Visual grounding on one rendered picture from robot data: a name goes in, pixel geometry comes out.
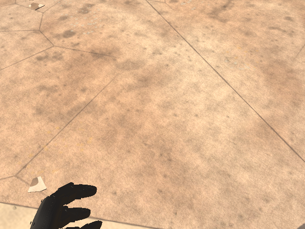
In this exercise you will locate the robot left hand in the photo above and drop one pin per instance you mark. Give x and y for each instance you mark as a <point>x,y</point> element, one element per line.
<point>52,214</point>

